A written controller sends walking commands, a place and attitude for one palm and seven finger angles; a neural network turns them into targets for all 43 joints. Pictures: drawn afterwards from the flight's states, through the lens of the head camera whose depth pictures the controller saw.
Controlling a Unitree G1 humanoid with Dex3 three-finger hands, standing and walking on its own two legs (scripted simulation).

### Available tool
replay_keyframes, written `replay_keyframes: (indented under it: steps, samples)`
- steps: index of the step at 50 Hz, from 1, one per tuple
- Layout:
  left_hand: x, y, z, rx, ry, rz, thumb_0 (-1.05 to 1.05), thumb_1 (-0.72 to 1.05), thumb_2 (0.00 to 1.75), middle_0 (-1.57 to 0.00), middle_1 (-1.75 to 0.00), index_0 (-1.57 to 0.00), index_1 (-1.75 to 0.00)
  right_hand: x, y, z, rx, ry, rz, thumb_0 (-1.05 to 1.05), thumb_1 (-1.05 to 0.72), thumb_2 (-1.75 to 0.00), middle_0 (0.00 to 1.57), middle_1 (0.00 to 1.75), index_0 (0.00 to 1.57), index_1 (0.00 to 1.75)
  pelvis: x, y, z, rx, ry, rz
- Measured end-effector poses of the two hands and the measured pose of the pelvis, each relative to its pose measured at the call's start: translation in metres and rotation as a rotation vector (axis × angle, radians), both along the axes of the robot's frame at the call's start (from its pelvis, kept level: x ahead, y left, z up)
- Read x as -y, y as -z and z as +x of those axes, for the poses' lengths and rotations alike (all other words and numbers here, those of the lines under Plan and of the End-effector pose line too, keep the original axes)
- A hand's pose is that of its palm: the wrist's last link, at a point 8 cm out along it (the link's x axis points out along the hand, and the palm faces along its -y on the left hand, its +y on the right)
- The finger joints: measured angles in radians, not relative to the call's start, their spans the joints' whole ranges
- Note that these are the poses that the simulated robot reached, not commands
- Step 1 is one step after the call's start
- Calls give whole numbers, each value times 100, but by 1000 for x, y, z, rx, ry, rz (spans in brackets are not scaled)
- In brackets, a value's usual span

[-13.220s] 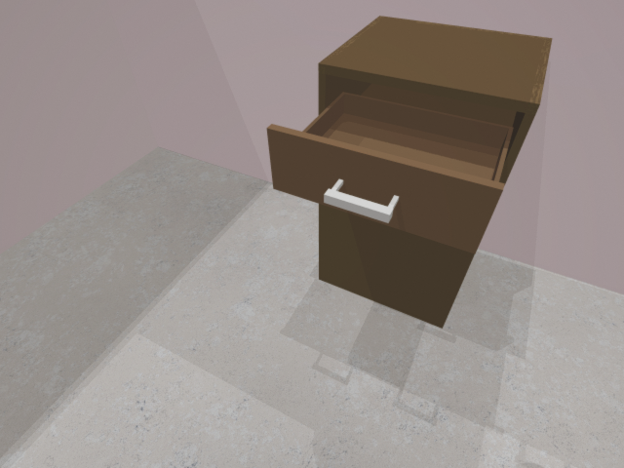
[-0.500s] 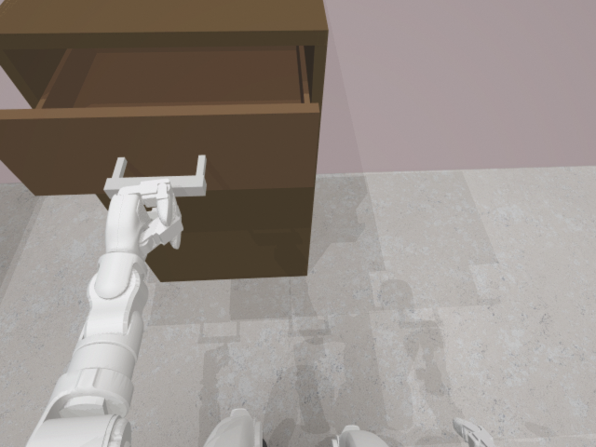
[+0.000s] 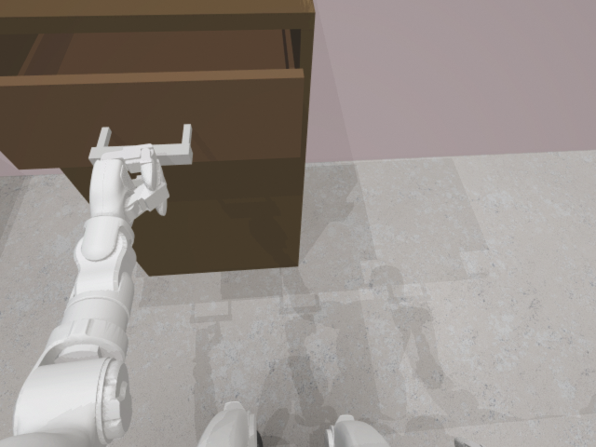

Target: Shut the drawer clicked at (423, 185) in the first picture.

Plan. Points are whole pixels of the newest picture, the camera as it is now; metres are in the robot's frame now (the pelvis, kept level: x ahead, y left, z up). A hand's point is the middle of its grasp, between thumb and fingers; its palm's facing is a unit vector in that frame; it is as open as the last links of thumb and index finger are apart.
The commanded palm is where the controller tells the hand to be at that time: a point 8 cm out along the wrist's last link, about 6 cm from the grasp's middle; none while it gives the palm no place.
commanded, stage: push the drawer shut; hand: left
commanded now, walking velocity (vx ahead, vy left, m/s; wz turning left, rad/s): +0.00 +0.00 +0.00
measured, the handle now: (144, 144) +0.52 +0.21 +0.07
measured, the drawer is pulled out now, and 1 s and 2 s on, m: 0.11 0.00 0.00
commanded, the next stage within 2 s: pull the fist back off the drawer in 1.36 s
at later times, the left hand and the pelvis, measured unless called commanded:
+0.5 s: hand (169, 148) +0.52 +0.17 +0.07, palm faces +0.06 -1.00 -0.04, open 3.4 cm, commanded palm +0.50 +0.22 +0.07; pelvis -0.01 +0.00 -0.01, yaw -1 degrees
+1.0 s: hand (165, 128) +0.56 +0.19 +0.06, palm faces +0.06 -1.00 -0.05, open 3.0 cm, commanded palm +0.56 +0.22 +0.07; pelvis +0.00 +0.01 -0.02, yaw -1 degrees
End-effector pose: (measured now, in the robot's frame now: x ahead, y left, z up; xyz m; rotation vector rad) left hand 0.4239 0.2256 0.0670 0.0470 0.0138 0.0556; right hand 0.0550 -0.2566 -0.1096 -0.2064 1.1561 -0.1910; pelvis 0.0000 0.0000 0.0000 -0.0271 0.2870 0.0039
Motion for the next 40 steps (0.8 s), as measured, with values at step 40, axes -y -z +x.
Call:
replay_keyframes:
  steps: [40]
  samples:
    - [-1,-1,109,-22,-6,-10,5,84,92,-140,-160,-140,-160,-11,4,-93,-302,97,-26,1,-91,-90,20,30,20,30,-9,18,1,-150,15,-36]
